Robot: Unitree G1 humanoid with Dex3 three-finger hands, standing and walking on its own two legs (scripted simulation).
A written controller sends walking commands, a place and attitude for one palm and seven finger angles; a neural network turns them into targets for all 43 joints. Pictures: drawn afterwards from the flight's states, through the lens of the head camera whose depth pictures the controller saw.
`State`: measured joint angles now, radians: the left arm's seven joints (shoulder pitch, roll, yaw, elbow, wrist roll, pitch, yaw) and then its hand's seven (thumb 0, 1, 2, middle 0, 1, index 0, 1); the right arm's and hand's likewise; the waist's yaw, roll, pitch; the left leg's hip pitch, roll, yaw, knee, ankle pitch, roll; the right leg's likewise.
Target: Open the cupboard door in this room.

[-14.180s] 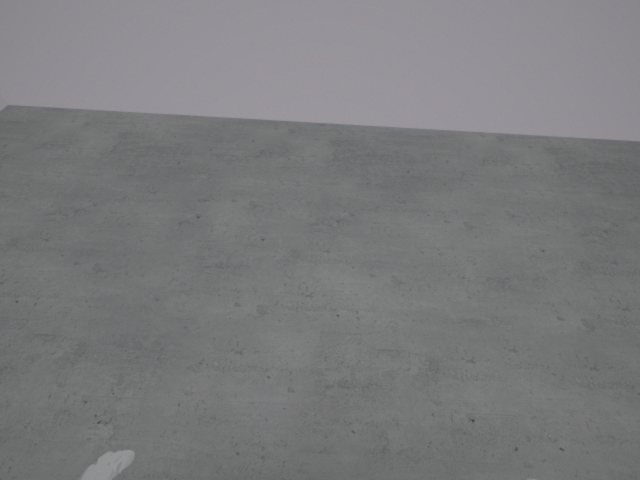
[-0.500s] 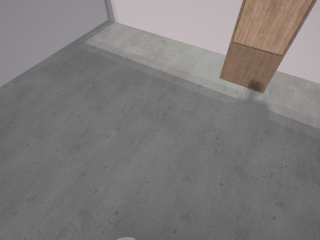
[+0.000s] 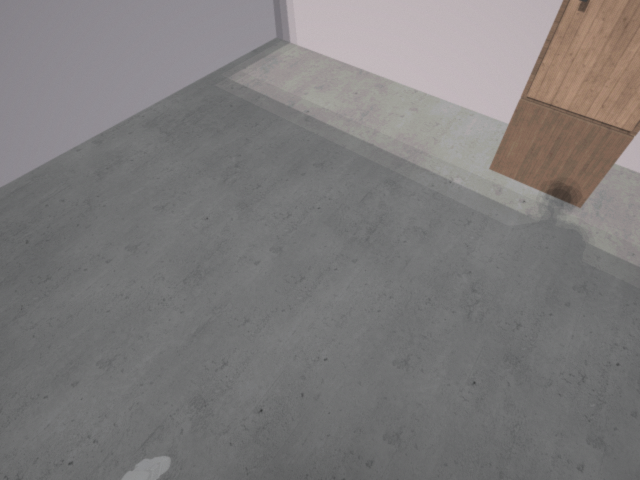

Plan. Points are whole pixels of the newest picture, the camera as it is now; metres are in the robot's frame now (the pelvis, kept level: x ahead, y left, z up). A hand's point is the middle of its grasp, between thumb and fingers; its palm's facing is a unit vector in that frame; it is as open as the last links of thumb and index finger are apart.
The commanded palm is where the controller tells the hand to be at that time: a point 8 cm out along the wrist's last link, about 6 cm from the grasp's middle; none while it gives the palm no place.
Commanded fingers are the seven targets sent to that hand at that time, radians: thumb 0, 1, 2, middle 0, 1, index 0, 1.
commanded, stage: turn or walk to find it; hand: left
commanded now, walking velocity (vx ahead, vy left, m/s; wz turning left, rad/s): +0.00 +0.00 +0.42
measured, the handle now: out of the picture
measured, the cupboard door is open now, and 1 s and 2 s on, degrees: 0 0 0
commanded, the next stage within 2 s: none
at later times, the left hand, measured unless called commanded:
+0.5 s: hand out of the picture -0.04 +0.19 -0.17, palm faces +0.28 -0.93 -0.25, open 7.4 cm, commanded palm none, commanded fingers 0.00 0.90 0.90 -0.20 -0.30 -0.20 -0.30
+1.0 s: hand out of the picture -0.03 +0.21 -0.15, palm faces +0.42 -0.86 -0.29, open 7.4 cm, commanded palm none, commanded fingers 0.00 0.90 0.90 -0.20 -0.30 -0.20 -0.30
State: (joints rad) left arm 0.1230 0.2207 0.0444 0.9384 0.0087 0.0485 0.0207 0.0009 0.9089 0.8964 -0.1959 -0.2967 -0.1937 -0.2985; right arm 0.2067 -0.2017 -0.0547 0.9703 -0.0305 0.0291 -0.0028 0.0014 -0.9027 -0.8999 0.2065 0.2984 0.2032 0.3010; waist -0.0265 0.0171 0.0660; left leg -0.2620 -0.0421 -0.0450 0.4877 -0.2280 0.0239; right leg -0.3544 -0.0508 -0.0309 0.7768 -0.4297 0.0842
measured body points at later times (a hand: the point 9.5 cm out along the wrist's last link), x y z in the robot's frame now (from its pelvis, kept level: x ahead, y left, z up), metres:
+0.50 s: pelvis -0.03 -0.01 +0.00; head +0.00 +0.00 +0.44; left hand -0.06 +0.24 -0.15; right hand +0.10 -0.25 -0.15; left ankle -0.08 +0.12 -0.72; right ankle +0.00 -0.12 -0.74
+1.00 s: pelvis -0.05 -0.03 -0.01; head -0.01 -0.04 +0.44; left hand -0.05 +0.25 -0.13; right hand +0.10 -0.23 -0.17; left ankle -0.08 +0.11 -0.74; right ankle +0.00 -0.12 -0.74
